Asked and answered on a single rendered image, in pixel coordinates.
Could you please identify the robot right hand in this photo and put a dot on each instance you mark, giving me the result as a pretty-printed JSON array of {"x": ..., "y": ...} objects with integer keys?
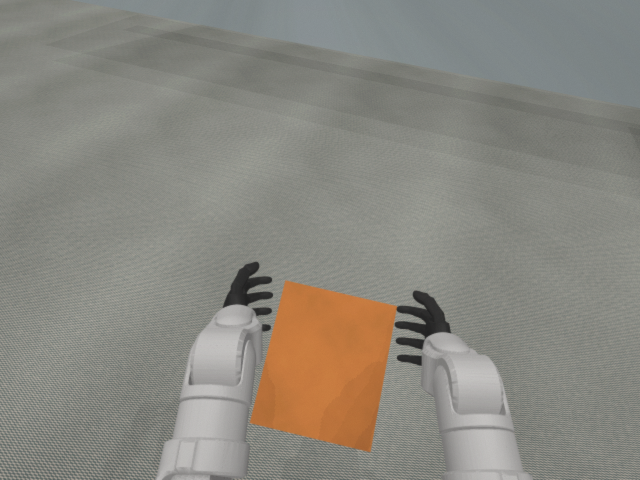
[{"x": 433, "y": 317}]

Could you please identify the right robot forearm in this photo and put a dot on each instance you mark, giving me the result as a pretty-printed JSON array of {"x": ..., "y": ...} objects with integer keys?
[{"x": 473, "y": 414}]

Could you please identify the robot left hand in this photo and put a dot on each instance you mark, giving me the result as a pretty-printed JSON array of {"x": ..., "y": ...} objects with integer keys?
[{"x": 241, "y": 284}]

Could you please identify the left robot forearm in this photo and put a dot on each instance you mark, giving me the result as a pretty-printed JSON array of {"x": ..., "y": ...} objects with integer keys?
[{"x": 209, "y": 436}]

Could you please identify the carton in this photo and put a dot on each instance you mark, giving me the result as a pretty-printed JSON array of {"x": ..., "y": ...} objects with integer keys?
[{"x": 325, "y": 366}]

